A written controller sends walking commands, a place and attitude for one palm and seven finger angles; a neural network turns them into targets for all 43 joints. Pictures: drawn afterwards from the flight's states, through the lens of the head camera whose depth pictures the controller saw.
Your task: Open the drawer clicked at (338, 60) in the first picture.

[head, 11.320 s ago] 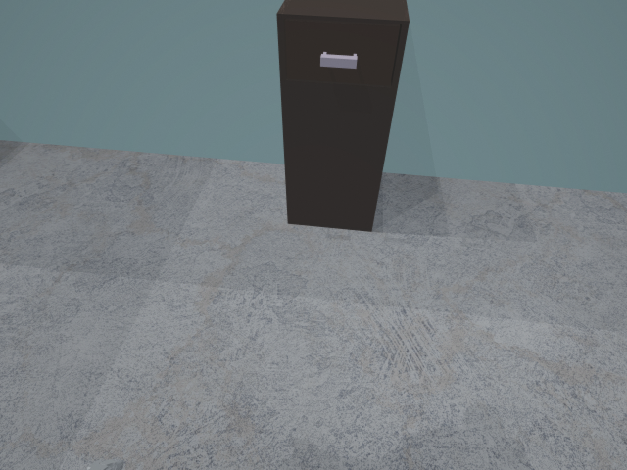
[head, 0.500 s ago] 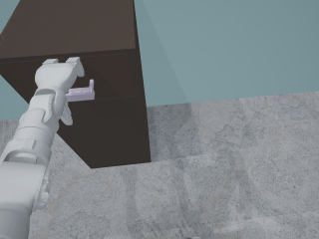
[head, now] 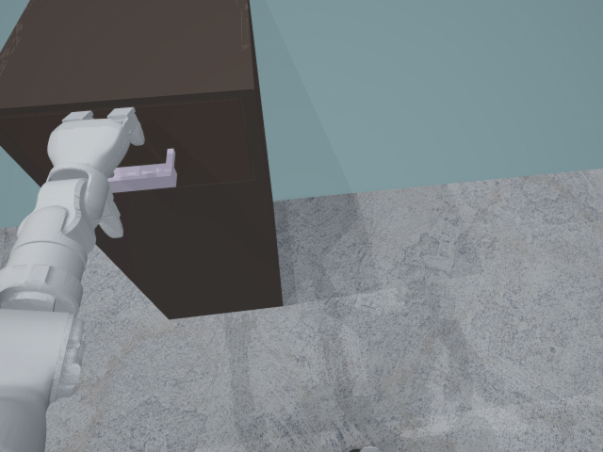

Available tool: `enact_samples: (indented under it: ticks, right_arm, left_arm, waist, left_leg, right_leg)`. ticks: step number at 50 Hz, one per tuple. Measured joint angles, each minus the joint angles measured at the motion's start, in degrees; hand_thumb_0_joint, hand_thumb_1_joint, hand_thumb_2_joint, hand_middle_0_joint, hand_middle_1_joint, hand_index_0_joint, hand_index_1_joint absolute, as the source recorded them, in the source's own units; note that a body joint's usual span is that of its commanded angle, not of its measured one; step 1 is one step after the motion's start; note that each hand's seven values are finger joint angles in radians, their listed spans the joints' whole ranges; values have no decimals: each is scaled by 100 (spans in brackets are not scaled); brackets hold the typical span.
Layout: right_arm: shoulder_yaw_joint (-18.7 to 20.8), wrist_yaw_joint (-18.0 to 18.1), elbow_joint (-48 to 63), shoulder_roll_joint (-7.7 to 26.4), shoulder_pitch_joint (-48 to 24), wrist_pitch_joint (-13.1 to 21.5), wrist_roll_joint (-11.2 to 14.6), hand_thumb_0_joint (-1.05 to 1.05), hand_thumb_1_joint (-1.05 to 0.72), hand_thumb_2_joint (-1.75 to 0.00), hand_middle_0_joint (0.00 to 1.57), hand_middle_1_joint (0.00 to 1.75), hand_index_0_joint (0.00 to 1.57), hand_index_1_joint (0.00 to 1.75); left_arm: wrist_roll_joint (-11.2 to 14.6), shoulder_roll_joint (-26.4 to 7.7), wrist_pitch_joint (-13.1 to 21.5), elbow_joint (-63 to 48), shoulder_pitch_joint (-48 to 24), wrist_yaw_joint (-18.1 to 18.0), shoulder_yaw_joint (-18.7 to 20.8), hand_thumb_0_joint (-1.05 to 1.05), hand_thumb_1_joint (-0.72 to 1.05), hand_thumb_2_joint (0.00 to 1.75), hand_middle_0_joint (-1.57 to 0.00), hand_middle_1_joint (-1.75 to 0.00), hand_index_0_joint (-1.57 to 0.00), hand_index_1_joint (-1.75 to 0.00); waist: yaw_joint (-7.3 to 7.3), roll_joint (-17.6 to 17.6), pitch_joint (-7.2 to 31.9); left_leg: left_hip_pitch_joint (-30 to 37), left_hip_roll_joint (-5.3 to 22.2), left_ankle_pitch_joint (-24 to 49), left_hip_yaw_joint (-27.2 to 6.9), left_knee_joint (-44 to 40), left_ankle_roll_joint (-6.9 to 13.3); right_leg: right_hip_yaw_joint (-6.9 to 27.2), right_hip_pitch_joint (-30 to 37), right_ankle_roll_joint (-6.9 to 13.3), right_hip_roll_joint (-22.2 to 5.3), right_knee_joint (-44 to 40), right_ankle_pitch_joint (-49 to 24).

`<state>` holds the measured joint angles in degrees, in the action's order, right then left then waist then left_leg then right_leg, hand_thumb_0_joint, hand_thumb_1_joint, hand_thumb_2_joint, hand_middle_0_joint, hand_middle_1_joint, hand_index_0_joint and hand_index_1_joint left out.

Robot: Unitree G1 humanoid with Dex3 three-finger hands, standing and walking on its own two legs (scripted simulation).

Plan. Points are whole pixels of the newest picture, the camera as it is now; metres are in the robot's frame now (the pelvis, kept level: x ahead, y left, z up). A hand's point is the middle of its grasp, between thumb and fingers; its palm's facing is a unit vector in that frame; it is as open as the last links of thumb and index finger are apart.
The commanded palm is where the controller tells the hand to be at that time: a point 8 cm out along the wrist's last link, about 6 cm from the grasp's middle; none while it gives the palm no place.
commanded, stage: move the hooked fingers above the handle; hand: left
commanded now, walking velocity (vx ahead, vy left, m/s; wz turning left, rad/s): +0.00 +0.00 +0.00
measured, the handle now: (140, 167) +0.54 +0.25 +0.02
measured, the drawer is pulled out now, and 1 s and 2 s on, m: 0.00 0.00 0.00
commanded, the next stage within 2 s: lower the fingers behind the handle in 0.22 s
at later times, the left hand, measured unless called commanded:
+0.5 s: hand (123, 173) +0.48 +0.24 +0.07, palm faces -0.06 -0.02 -1.00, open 13.8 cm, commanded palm +0.46 +0.25 +0.12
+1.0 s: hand (132, 193) +0.47 +0.24 +0.04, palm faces -0.05 +0.00 -1.00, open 13.8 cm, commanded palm +0.46 +0.24 +0.09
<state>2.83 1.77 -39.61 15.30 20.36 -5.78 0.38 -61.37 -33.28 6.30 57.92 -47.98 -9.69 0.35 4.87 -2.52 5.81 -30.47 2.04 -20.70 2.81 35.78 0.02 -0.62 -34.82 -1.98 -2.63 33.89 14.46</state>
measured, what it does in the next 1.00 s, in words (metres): stands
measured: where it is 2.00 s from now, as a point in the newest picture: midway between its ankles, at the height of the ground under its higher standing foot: outside the picture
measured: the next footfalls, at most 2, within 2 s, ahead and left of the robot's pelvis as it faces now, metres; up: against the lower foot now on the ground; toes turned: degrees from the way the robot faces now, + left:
none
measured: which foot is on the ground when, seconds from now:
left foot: down 0.00-1.00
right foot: down 0.00-1.00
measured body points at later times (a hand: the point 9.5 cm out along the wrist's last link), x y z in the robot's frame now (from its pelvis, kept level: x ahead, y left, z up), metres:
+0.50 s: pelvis +0.01 +0.00 +0.00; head +0.09 -0.02 +0.44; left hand +0.48 +0.24 +0.12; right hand +0.03 -0.28 -0.13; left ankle -0.05 +0.12 -0.72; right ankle +0.01 -0.15 -0.72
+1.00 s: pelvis -0.01 -0.01 -0.01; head +0.08 -0.02 +0.43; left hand +0.47 +0.23 +0.10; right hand +0.02 -0.29 -0.14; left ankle -0.05 +0.12 -0.72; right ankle +0.01 -0.15 -0.72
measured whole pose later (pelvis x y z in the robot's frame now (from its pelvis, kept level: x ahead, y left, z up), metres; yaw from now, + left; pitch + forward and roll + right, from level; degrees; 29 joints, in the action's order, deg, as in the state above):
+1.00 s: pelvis -0.01 -0.01 -0.01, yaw +0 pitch +17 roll +0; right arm 3.0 1.1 -41.1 15.8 18.7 -4.8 -0.8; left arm -63.4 -30.2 5.9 61.9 -47.7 -16.0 0.3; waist 5.7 -2.4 6.5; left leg -34.6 2.2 -21.5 2.1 39.3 -0.4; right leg -1.1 -38.9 -1.5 -2.6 37.6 15.6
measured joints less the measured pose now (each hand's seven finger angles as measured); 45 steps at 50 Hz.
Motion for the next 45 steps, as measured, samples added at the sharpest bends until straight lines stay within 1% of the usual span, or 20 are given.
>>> enact_samples:
  ticks: [3, 6, 11, 14, 17, 23, 27, 31, 37, 42, 45]
  right_arm:
    - [12, -6, -35, 9, -22, 15, -10, 1, -91, -90, 20, 30, 20, 30]
    - [18, -20, -66, 17, -71, 30, -31, 1, -91, -90, 20, 30, 20, 30]
    - [-12, -46, -70, 31, -169, 36, -32, 1, -91, -90, 20, 30, 20, 30]
    - [-14, -49, -37, 32, -173, 44, -35, 1, -91, -90, 20, 30, 20, 30]
    - [-37, -32, -18, 31, -151, 26, -32, 1, -91, -90, 20, 30, 20, 30]
    - [-15, -29, -11, 29, -24, -13, -48, 1, -91, -90, 20, 30, 20, 30]
    - [17, -48, -52, 31, 26, -28, -58, 1, -91, -90, 20, 30, 20, 30]
    - [52, -61, -119, 32, 9, -9, -84, 1, -91, -90, 20, 30, 20, 30]
    - [86, -89, -189, 43, -76, 23, -118, 1, -91, -90, 20, 30, 20, 30]
    - [75, -94, -184, 53, -136, 38, -106, 1, -91, -90, 20, 30, 20, 30]
    - [67, -86, -165, 52, -149, 60, -111, 1, -91, -90, 20, 30, 20, 30]
  left_arm:
    - [6, 85, 80, -68, -3, -43, -86, 0, -49, 30, -32, -121, -32, -120]
    - [-21, 161, 87, -68, -55, -147, -129, 0, -49, 30, -32, -120, -32, -120]
    - [-55, 198, -108, 145, -234, -264, -134, 0, -49, 30, -32, -120, -32, -120]
    - [-56, 183, -222, 223, -301, -218, -131, 0, -49, 30, -32, -120, -32, -120]
    - [-34, 152, -222, 261, -307, -125, -63, 0, -49, 30, -32, -120, -32, -120]
    - [-24, 135, -54, 93, -66, -52, 60, 0, -49, 30, -32, -120, -32, -120]
    - [-53, 173, 38, -8, 120, -146, 67, 0, -49, 30, -32, -120, -32, -120]
    - [-96, 227, 81, -36, 204, -326, 62, 0, -49, 30, -32, -120, -32, -120]
    - [-120, 287, -6, 33, 196, -546, 74, 0, -49, 30, -32, -120, -32, -120]
    - [-132, 317, -125, 203, 125, -568, 0, 0, -49, 30, -32, -120, -32, -120]
    - [-141, 344, -111, 254, 101, -552, -29, 0, -49, 30, -32, -120, -32, -120]
  waist:
    - [-42, 18, -3]
    - [-42, 31, 5]
    - [19, 32, 13]
    - [47, 9, 14]
    - [67, -6, 16]
    - [34, -36, 51]
    - [-3, -39, 50]
    - [-14, -33, 37]
    - [-3, -23, 60]
    - [18, -15, 83]
    - [25, -11, 80]
  left_leg:
    - [-3, -15, -2, -52, 19, -3]
    - [-22, -25, -9, -92, 48, -8]
    - [-49, -24, -16, -101, 65, -14]
    - [-50, -16, -11, -84, 47, -16]
    - [-26, -5, -8, -55, 14, -18]
    - [-4, 21, -26, -4, -13, -28]
    - [-34, 27, -45, -11, 20, -36]
    - [-103, 25, -60, -47, 86, -43]
    - [-199, 24, -70, -75, 165, -49]
    - [-244, 22, -68, -78, 206, -49]
    - [-279, 20, -68, -78, 241, -47]
  right_leg:
    - [-50, 26, 3, -19, 8, 17]
    - [-87, 27, 7, -32, 30, 35]
    - [-95, -2, 13, -32, 55, 47]
    - [-78, -16, 15, -22, 46, 39]
    - [-50, -15, 16, -8, 31, 35]
    - [-2, -32, 23, 23, 34, 49]
    - [-7, -64, 30, 27, 75, 75]
    - [-39, -114, 38, 20, 133, 99]
    - [-61, -195, 46, 16, 198, 110]
    - [-60, -237, 48, 15, 235, 105]
    - [-56, -271, 48, 12, 265, 102]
